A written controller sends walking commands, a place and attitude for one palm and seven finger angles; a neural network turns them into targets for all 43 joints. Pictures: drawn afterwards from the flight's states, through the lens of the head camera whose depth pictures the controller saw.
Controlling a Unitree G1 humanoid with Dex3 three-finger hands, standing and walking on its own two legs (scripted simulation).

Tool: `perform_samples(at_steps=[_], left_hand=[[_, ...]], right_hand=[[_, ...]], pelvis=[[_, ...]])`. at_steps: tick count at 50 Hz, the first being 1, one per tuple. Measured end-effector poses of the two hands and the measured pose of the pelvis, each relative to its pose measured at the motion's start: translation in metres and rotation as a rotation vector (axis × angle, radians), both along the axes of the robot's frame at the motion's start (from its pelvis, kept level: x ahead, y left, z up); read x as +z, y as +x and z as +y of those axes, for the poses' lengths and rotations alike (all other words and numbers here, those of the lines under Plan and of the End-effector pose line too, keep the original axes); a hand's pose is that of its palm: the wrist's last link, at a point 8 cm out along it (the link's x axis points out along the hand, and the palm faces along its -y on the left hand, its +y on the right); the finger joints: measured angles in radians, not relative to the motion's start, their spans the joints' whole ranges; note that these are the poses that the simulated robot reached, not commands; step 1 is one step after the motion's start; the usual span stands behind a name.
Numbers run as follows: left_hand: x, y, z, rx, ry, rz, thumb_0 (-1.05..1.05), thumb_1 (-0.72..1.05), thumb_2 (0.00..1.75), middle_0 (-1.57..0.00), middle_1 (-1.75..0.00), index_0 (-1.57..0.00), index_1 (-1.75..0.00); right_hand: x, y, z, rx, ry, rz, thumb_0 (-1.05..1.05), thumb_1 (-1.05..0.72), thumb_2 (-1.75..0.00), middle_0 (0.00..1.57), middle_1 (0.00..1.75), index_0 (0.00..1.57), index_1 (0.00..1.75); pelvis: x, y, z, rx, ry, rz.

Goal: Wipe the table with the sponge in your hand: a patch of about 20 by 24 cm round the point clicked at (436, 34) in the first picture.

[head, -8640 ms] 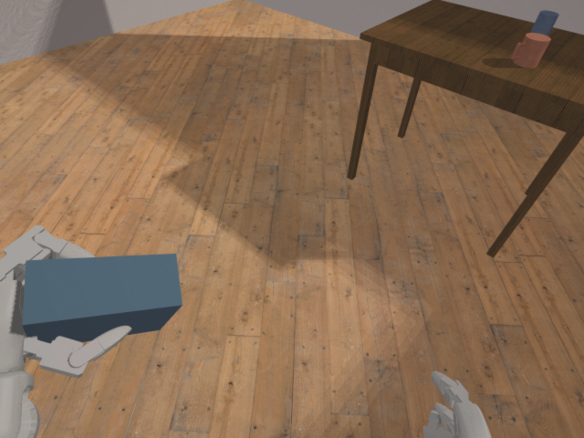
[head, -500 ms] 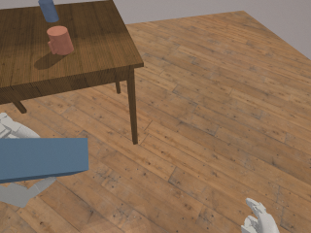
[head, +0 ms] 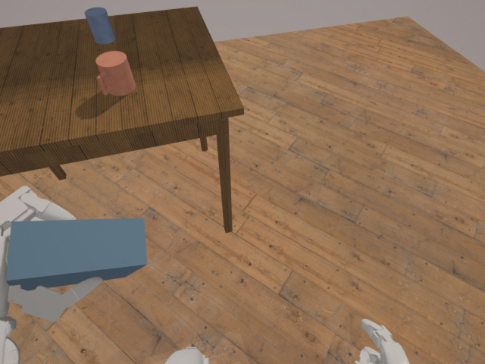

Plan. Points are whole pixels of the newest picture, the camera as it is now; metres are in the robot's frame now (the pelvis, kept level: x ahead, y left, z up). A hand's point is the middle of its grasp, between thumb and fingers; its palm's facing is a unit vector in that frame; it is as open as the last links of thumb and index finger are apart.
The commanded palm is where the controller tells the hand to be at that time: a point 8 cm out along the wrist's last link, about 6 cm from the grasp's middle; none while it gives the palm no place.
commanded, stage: take the last steps up to it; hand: left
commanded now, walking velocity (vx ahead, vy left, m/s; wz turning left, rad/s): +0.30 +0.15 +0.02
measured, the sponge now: (98, 253) +0.23 +0.20 +0.13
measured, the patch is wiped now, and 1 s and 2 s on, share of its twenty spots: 0.00 0.00 0.00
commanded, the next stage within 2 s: come to a stop and stand still in 0.86 s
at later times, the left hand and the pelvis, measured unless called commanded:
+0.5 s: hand (46, 175) +0.32 +0.28 +0.17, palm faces +0.38 -0.77 -0.52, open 10.1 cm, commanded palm +0.26 +0.32 +0.18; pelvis +0.10 +0.04 -0.01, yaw +0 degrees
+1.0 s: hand (17, 123) +0.41 +0.36 +0.17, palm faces +0.41 -0.80 -0.44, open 10.1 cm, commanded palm +0.34 +0.39 +0.18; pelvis +0.18 +0.11 -0.01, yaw -1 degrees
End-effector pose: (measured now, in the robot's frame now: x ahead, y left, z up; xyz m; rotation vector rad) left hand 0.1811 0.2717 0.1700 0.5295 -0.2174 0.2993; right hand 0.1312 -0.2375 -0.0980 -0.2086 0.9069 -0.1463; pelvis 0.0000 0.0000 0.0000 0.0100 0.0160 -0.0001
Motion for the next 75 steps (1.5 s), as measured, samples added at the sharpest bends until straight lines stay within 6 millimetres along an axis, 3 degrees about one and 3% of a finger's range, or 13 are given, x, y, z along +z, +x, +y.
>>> perform_samples(at_steps=[5,10,19,26,32,38,43,48,52,56,63,70,75], left_hand=[[0.005,0.018,0.029,-0.006,0.039,-0.071,-0.01,-0.51,1.02,-0.74,-1.37,-0.75,-1.36],[0.013,0.048,0.051,-0.003,0.057,-0.122,-0.01,-0.51,1.02,-0.74,-1.37,-0.75,-1.36],[0.032,0.078,0.041,-0.033,0.08,-0.08,-0.01,-0.51,1.02,-0.74,-1.37,-0.75,-1.36],[0.017,0.099,0.045,0.044,0.07,-0.035,-0.01,-0.51,1.02,-0.74,-1.37,-0.75,-1.36],[0.006,0.123,0.055,0.069,0.016,0.02,-0.01,-0.51,1.02,-0.74,-1.37,-0.75,-1.36],[0.018,0.145,0.064,-0.028,0.046,-0.031,-0.01,-0.51,1.02,-0.74,-1.37,-0.75,-1.36],[0.025,0.165,0.097,-0.059,0.094,-0.154,-0.01,-0.51,1.02,-0.74,-1.37,-0.75,-1.36],[0.019,0.185,0.126,0.007,0.052,-0.147,-0.01,-0.51,1.02,-0.74,-1.37,-0.75,-1.36],[0.021,0.185,0.12,0.008,0.014,-0.121,-0.01,-0.51,1.02,-0.74,-1.37,-0.75,-1.36],[0.027,0.181,0.104,-0.022,0.029,-0.103,-0.01,-0.51,1.02,-0.74,-1.37,-0.75,-1.36],[0.021,0.182,0.098,0.046,0.027,-0.042,-0.01,-0.51,1.02,-0.74,-1.37,-0.76,-1.36],[0.001,0.188,0.092,0.036,-0.065,-0.01,-0.01,-0.51,1.02,-0.74,-1.37,-0.76,-1.36],[0.01,0.181,0.097,-0.028,-0.001,-0.073,-0.01,-0.51,1.02,-0.74,-1.37,-0.76,-1.36]], right_hand=[[0.005,0.027,0.002,-0.009,-0.101,-0.025,0.01,-0.9,-0.9,0.2,0.3,0.2,0.3],[0.009,0.059,0.031,-0.034,-0.053,-0.103,0.01,-0.9,-0.9,0.2,0.3,0.2,0.3],[0.003,0.099,0.08,0.0,0.109,-0.158,0.01,-0.9,-0.9,0.2,0.3,0.2,0.3],[-0.024,0.123,0.07,0.032,0.111,-0.067,0.01,-0.9,-0.9,0.2,0.3,0.2,0.3],[-0.004,0.141,0.05,0.025,0.027,-0.035,0.01,-0.9,-0.9,0.2,0.3,0.2,0.3],[0.015,0.166,0.051,0.006,-0.061,-0.07,0.01,-0.9,-0.9,0.2,0.3,0.2,0.3],[0.016,0.189,0.076,-0.052,-0.08,-0.147,0.01,-0.9,-0.9,0.2,0.3,0.2,0.3],[0.015,0.201,0.119,-0.032,0.014,-0.17,0.01,-0.9,-0.9,0.2,0.3,0.2,0.3],[0.01,0.204,0.146,0.012,0.08,-0.161,0.01,-0.9,-0.9,0.2,0.3,0.2,0.3],[0.002,0.206,0.158,0.06,0.116,-0.139,0.01,-0.9,-0.9,0.2,0.3,0.2,0.3],[-0.008,0.206,0.135,0.051,0.126,-0.118,0.01,-0.9,-0.9,0.2,0.3,0.21,0.3],[0.011,0.198,0.093,0.009,-0.005,-0.12,0.01,-0.9,-0.9,0.2,0.3,0.2,0.3],[0.026,0.191,0.081,-0.005,-0.093,-0.145,0.01,-0.9,-0.9,0.2,0.3,0.2,0.3]], pelvis=[[-0.011,0.023,0.027,0.003,0.0,-0.011],[-0.01,0.037,0.043,-0.009,-0.007,-0.017],[-0.003,0.076,0.048,-0.021,0.0,0.009],[-0.011,0.107,0.043,0.006,0.015,-0.018],[0.003,0.125,0.05,0.011,0.041,-0.009],[0.003,0.145,0.073,0.006,0.041,-0.015],[-0.014,0.165,0.102,-0.021,0.027,-0.034],[-0.009,0.173,0.112,-0.016,0.001,-0.025],[-0.005,0.179,0.115,-0.016,0.0,-0.015],[-0.005,0.183,0.11,-0.011,0.009,-0.015],[-0.005,0.185,0.096,-0.019,-0.002,-0.028],[-0.001,0.182,0.093,-0.012,0.013,-0.025],[-0.004,0.172,0.096,-0.012,0.0,-0.041]])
